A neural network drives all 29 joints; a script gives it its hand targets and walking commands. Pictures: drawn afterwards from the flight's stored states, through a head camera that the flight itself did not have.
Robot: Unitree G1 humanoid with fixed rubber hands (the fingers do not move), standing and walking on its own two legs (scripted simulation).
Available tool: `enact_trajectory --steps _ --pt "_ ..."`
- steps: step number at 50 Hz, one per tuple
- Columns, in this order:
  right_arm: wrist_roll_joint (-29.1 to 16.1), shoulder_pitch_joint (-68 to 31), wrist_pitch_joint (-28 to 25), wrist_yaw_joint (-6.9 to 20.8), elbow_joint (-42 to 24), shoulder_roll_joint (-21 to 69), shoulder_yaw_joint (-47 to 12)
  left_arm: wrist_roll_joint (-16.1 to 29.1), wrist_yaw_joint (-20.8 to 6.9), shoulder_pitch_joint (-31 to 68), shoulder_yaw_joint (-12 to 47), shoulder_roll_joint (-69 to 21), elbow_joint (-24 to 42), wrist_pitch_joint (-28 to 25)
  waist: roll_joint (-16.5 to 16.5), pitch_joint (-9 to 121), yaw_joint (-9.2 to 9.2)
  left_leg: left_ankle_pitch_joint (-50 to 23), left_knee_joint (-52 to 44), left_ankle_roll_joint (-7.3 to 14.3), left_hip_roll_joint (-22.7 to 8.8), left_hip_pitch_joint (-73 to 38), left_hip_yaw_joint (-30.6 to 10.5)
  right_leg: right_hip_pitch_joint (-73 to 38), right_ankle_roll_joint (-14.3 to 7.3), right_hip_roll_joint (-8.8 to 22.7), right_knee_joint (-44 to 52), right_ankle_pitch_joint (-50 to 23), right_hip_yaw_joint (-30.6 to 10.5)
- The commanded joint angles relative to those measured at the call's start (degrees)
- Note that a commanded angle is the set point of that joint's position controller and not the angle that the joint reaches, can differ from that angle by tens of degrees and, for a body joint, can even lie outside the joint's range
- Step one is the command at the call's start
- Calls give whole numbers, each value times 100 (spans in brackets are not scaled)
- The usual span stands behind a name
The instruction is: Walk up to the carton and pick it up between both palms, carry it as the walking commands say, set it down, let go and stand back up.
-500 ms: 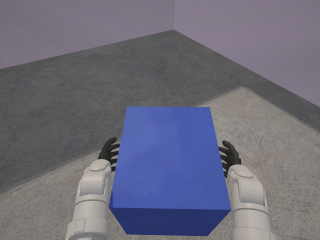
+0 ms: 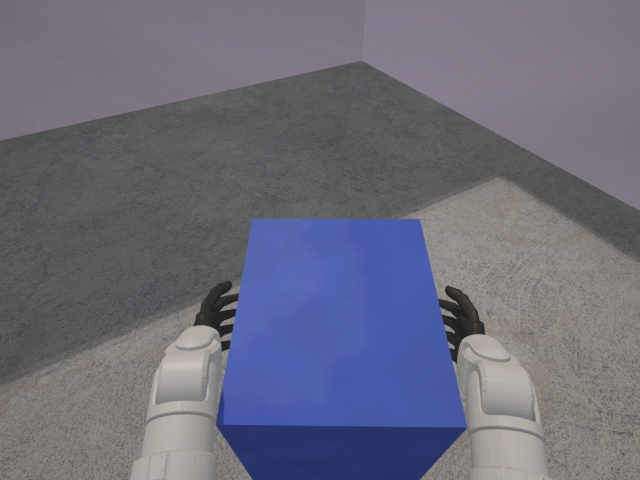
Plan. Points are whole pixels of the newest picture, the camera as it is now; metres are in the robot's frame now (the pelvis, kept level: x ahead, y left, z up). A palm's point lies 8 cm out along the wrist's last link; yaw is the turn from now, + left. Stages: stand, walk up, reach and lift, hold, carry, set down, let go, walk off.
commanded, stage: reach and lift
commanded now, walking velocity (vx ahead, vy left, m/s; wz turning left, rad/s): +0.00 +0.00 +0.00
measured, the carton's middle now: (335, 351) +0.30 +0.01 -0.02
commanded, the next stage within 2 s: hold in 0.48 s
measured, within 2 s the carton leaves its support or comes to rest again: neither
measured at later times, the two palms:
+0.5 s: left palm (209, 344) +0.27 +0.17 +0.04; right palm (472, 352) +0.27 -0.16 +0.04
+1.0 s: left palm (209, 349) +0.26 +0.17 +0.04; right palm (475, 357) +0.26 -0.16 +0.04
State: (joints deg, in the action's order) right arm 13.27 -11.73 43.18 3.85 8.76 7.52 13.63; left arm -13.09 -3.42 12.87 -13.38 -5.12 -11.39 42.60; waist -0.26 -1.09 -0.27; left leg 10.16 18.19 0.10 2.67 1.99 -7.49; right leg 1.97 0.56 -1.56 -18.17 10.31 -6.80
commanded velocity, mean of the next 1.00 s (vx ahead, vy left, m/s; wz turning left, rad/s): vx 0.00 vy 0.00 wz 0.00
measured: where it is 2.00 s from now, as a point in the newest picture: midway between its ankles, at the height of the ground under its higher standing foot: outside the picture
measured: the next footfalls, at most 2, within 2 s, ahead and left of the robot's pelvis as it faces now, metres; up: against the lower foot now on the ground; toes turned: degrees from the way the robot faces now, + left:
left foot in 1.78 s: -0.02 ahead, +0.03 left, +0.00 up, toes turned +0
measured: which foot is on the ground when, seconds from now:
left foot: down 0.00-1.00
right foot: down 0.00-1.00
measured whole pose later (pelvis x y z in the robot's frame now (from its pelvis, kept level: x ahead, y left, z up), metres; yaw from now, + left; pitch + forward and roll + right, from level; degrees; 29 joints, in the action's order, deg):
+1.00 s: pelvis -0.01 +0.00 +0.00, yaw +0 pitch -7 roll +0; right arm 12.5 -9.8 43.4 3.9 7.5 7.0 12.6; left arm -13.0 -3.0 10.6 -12.6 -5.7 -9.3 43.1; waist -0.1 -1.1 0.1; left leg 10.1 19.3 -0.1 2.3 2.5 -7.4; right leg 2.0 0.3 -2.0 -18.5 9.9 -6.5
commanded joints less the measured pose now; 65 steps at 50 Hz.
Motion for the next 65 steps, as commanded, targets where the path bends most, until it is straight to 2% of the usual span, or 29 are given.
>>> enact_trajectory --steps 1,17,38,62,63,65 --pt "-1318 -3020 -247 1061 -458 4601 -3386 1414 -1184 2957 3424 -4829 580 -179 81 1510 11 -1355 -172 -170 333 -320 315 -373 45 -419 155 -1087 336" --pt "-1318 -2838 -250 1001 -596 4506 -3435 1390 -1150 2755 3460 -4665 728 -185 44 1398 -15 -1192 -170 -134 349 -214 348 -428 46 -392 166 -1048 309" --pt "-1342 -2840 -237 1083 -564 4483 -3442 1408 -1143 2731 3510 -4782 712 -156 78 1341 28 -884 -166 -134 314 -110 336 -309 -24 -394 190 -748 315" --pt "-1401 -2696 -197 1077 -673 4455 -3534 1424 -1099 2571 3598 -4752 867 -120 63 1322 45 -914 -145 -125 290 -125 321 -300 -39 -386 202 -826 288" --pt "-1507 -2856 -149 1100 -854 4350 -3759 1580 -1159 2675 3766 -4737 825 -78 164 1464 -32 -1124 556 6 -858 680 -55 359 -126 595 -718 -271 297" --pt "-1603 -2791 -94 1085 -747 4404 -3806 1802 -1151 2870 3907 -4773 1019 -12 404 1906 17 -1096 666 191 -1266 884 -537 783 -189 505 -1346 -109 133"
